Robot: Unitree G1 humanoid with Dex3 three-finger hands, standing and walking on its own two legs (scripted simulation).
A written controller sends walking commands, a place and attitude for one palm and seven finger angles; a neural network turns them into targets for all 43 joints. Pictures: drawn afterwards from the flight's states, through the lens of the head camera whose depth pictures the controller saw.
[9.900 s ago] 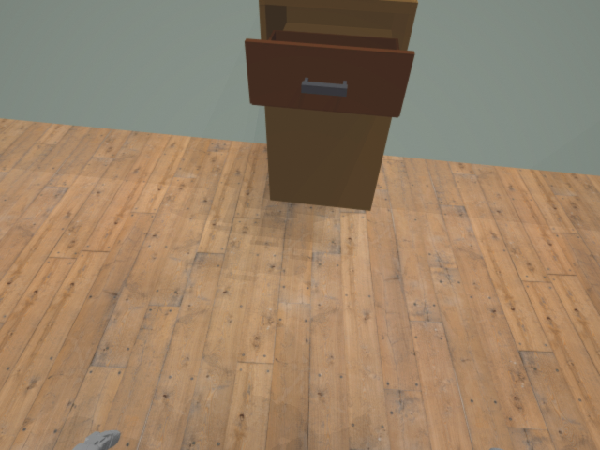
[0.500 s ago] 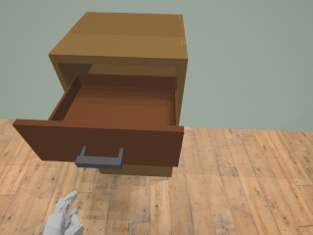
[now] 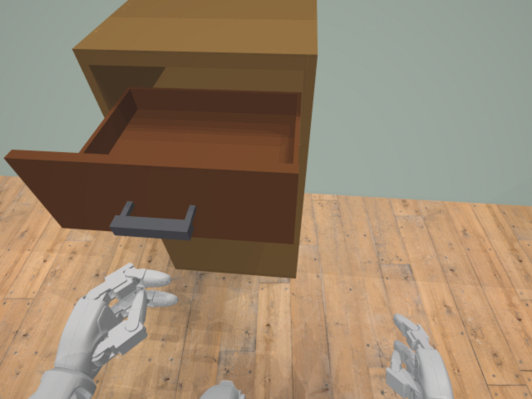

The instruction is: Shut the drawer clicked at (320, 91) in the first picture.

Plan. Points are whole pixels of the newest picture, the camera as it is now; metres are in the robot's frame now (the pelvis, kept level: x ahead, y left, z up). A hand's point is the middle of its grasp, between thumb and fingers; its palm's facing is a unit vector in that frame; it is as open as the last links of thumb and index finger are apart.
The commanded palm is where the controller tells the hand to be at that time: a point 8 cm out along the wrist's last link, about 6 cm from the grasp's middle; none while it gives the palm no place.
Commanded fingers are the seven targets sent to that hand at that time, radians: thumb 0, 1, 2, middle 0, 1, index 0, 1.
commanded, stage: raise the hand and make a fist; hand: left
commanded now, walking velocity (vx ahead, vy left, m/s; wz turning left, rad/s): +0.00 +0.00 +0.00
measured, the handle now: (156, 218) +0.38 +0.21 +0.07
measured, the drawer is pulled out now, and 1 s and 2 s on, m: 0.29 0.29 0.29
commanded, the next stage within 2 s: bring the fist close to the handle in 1.24 s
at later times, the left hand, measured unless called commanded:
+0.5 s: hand (110, 313) +0.20 +0.19 +0.13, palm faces -0.04 -1.00 -0.03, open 3.1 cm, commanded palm +0.16 +0.24 +0.13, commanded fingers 0.00 0.90 0.90 -1.38 -1.58 -1.38 -1.58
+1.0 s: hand (117, 304) +0.20 +0.17 +0.16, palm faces -0.05 -1.00 -0.06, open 3.2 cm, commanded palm +0.16 +0.23 +0.17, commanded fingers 0.00 0.90 0.90 -1.40 -1.60 -1.40 -1.60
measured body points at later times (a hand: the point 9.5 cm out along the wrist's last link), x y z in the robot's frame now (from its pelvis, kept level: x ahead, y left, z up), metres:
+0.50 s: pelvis +0.02 +0.04 +0.02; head +0.03 +0.04 +0.47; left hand +0.19 +0.24 +0.13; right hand +0.22 -0.19 -0.02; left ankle +0.06 +0.13 -0.67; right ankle -0.01 -0.07 -0.67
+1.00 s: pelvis +0.02 +0.04 +0.03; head +0.00 +0.03 +0.48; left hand +0.19 +0.22 +0.16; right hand +0.20 -0.18 -0.03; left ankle +0.06 +0.13 -0.67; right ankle -0.01 -0.07 -0.67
